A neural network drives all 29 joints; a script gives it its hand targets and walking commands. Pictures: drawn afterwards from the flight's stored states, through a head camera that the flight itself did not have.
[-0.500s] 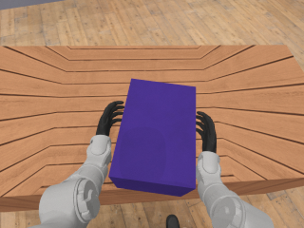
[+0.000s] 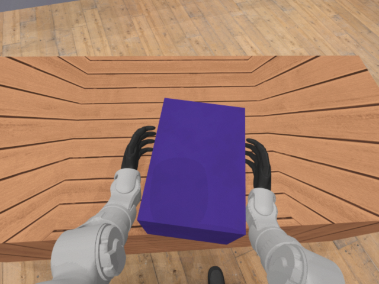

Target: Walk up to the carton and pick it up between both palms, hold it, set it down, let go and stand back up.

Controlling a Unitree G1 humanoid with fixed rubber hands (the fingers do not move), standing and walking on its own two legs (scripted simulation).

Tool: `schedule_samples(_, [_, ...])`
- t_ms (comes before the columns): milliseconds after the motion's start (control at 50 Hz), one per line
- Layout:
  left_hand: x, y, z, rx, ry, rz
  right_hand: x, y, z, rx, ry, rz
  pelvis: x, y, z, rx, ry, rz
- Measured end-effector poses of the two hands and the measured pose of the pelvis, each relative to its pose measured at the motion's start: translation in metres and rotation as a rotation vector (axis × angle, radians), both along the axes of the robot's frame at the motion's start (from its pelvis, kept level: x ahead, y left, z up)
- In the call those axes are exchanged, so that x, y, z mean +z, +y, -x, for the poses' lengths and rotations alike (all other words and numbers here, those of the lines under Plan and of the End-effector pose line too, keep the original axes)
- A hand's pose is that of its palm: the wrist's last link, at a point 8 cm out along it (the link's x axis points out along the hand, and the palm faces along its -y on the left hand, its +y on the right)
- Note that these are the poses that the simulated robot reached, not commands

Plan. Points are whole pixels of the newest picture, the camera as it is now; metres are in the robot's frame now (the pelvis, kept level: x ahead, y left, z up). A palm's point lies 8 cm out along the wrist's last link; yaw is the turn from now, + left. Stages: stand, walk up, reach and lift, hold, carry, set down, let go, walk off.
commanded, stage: reach and lift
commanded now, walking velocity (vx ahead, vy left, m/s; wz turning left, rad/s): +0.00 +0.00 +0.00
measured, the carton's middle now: (195, 171) +0.39 -0.04 -0.08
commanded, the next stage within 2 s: none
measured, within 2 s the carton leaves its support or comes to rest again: leaves its support in 0.42 s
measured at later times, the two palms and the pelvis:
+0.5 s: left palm (129, 166) +0.39 +0.11 -0.02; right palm (261, 180) +0.33 -0.18 -0.03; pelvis -0.01 +0.00 +0.00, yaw +0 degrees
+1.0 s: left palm (115, 132) +0.41 +0.12 +0.09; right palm (272, 144) +0.36 -0.17 +0.08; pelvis +0.01 +0.01 +0.01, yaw +0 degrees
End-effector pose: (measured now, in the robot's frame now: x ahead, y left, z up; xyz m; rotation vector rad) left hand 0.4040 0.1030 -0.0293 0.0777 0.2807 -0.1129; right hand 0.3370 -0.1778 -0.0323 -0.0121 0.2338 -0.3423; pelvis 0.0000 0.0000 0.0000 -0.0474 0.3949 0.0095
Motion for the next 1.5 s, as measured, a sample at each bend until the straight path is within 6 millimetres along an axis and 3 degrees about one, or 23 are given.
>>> schedule_samples(580, [0.018, 0.005, 0.015, 0.043, 0.037, -0.05, 0.012, 0.003, 0.003, 0.044, 0.043, -0.011, -0.001, 0.0, 0.011, 0.006, -0.016, -0.013])
schedule_samples(700, [0.039, 0.006, 0.007, 0.038, -0.005, -0.061, 0.034, 0.004, -0.005, 0.043, 0.004, -0.016, 0.0, 0.001, 0.008, 0.011, -0.049, -0.014])
schedule_samples(960, [0.113, 0.01, -0.006, 0.059, -0.104, -0.057, 0.111, 0.007, -0.026, 0.058, -0.095, -0.035, 0.011, 0.005, -0.006, 0.0, -0.231, -0.024])
schedule_samples(1220, [0.122, 0.024, 0.015, 0.137, -0.075, -0.035, 0.125, 0.017, -0.025, 0.123, -0.072, -0.046, 0.017, 0.005, -0.009, 0.02, -0.329, -0.026])
schedule_samples(1500, [0.171, 0.027, 0.018, 0.161, -0.114, -0.032, 0.17, 0.021, -0.033, 0.161, -0.111, -0.054, 0.019, 0.003, -0.007, 0.037, -0.396, -0.034])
